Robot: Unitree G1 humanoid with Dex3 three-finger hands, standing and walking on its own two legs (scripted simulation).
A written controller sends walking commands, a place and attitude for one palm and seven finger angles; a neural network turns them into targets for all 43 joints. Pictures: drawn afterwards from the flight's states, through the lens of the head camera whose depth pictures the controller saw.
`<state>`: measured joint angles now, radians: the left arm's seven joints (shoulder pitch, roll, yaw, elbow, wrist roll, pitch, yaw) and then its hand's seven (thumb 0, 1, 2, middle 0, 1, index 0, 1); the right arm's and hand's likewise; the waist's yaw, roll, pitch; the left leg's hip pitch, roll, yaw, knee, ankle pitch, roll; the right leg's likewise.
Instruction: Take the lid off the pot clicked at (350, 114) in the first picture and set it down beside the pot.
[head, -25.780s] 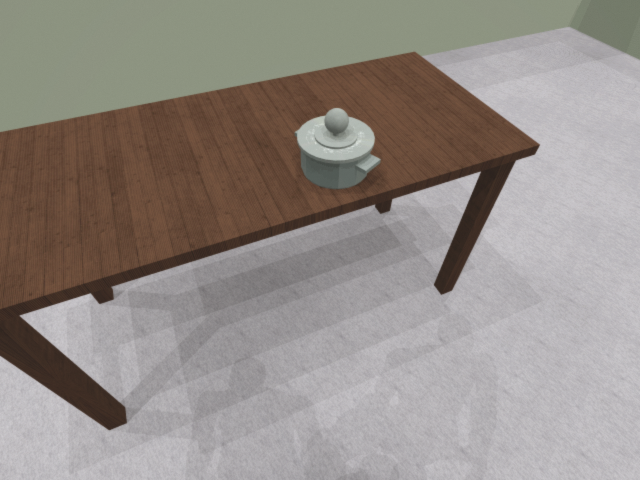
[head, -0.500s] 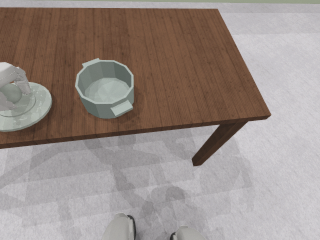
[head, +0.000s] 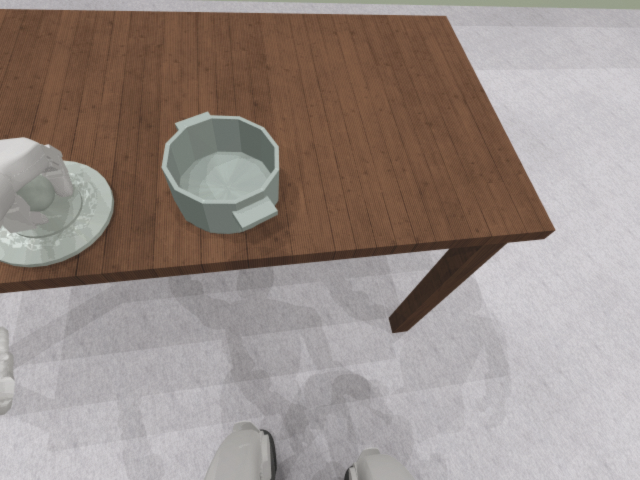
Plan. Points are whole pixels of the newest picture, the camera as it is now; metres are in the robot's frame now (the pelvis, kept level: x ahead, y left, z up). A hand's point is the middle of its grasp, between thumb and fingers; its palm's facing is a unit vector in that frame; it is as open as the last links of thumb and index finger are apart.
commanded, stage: open the fingers wide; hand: left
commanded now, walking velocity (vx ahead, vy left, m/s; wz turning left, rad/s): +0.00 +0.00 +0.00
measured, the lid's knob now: (30, 192) +0.47 +0.35 +0.01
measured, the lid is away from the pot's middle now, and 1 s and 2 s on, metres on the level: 0.24 0.24 0.24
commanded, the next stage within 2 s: raise the empty hand in 0.88 s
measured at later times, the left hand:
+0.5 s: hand (23, 206) +0.44 +0.34 +0.03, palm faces -0.42 -0.10 -0.90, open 8.9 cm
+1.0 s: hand (24, 201) +0.44 +0.34 +0.03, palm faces -0.45 -0.11 -0.88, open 11.0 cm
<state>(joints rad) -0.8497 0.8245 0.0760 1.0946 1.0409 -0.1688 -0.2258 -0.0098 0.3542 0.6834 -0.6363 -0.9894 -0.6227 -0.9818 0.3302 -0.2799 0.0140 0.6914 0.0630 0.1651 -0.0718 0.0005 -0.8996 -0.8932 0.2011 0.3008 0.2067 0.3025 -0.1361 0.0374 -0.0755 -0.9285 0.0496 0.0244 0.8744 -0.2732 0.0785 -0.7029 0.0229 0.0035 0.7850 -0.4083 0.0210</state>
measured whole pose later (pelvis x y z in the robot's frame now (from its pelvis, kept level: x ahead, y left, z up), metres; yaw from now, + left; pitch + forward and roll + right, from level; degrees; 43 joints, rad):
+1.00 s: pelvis -0.01 -0.02 -0.01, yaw +1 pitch +18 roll -5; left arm -0.91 0.87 0.04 1.11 1.03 -0.15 -0.27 0.00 -0.04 0.73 -0.40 -0.80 -0.40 -0.79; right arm 0.34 -0.29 0.03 0.69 0.07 0.14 -0.11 0.00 -0.90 -0.89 0.20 0.30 0.21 0.30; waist -0.14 0.03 -0.07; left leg -0.96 0.05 0.01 0.91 -0.28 0.06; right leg -0.74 0.03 0.00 0.85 -0.43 0.04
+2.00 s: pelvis +0.01 -0.02 +0.02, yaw +2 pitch +12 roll -4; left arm -0.95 0.86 0.00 1.04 0.97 -0.10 -0.38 0.00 -0.04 0.71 -0.39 -0.81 -0.39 -0.80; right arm 0.30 -0.30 0.02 0.68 0.11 0.16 -0.10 0.00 -0.90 -0.89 0.20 0.30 0.21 0.30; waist -0.11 0.04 -0.06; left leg -0.73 0.03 0.02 0.75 -0.24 0.05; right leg -0.51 0.01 0.01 0.68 -0.39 0.04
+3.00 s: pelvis +0.01 -0.03 +0.04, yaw +3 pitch +3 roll -2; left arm -0.61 0.62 0.19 0.68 0.19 -0.11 -0.12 0.00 -0.04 0.71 -0.40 -0.81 -0.40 -0.80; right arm 0.21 -0.26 0.07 0.61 0.09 0.08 -0.09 0.00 -0.90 -0.89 0.20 0.30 0.20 0.30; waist 0.01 0.02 0.03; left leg -0.43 0.01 0.03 0.55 -0.17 0.03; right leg -0.23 -0.01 0.01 0.50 -0.32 0.02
